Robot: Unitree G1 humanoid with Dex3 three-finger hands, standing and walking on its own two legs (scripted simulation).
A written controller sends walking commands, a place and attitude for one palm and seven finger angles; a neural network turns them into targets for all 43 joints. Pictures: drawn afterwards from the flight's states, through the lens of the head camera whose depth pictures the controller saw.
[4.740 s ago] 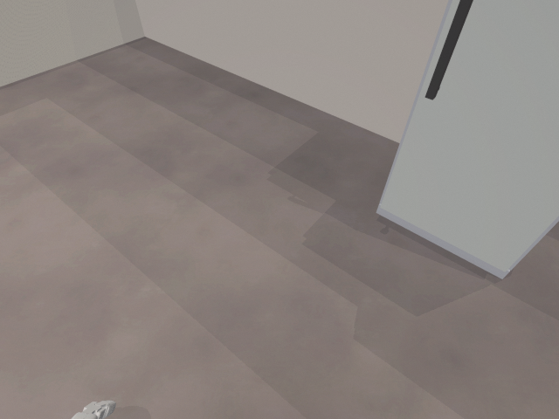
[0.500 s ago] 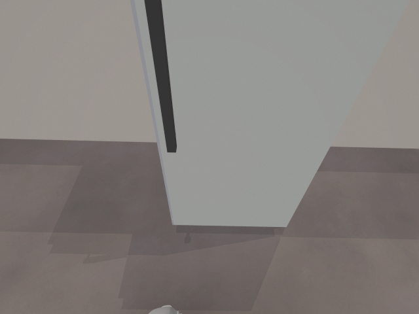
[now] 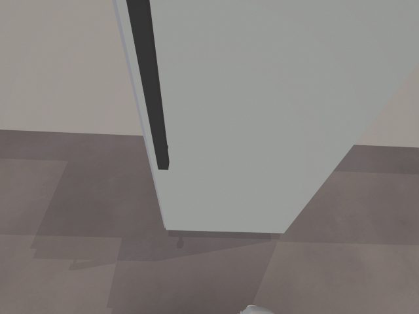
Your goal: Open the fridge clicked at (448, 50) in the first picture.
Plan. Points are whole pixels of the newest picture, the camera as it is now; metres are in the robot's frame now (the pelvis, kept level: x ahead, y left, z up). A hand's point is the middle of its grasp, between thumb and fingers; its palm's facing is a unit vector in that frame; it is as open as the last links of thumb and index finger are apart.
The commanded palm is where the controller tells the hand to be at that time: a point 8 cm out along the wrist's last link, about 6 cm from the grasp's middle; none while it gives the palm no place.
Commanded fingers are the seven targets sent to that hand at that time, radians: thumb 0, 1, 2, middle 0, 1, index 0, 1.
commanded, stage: come to a stop and stand still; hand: left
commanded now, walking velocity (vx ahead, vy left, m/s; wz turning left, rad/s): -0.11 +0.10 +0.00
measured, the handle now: (155, 93) +0.49 +0.14 +0.14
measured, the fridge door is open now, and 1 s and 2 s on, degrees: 0 0 0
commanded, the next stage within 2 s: look again from close up in 1.44 s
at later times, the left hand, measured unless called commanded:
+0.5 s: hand out of the picture +0.00 +0.15 -0.15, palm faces +0.10 -0.96 -0.27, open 7.4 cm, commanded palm none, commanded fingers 0.00 0.90 0.90 -0.20 -0.30 -0.20 -0.30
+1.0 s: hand out of the picture -0.01 +0.16 -0.18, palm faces +0.00 -0.98 -0.19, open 7.4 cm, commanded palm none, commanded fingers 0.00 0.90 0.90 -0.20 -0.30 -0.20 -0.30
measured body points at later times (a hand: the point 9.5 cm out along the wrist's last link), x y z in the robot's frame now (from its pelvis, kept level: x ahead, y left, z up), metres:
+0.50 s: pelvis -0.04 -0.04 +0.00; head -0.01 -0.07 +0.45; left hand +0.00 +0.20 -0.13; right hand +0.03 -0.29 -0.16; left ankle -0.08 +0.13 -0.69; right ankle +0.01 -0.14 -0.74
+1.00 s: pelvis -0.04 -0.02 +0.00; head +0.00 -0.02 +0.44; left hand -0.01 +0.21 -0.16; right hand -0.08 -0.24 -0.16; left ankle -0.08 +0.12 -0.74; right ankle -0.03 -0.13 -0.74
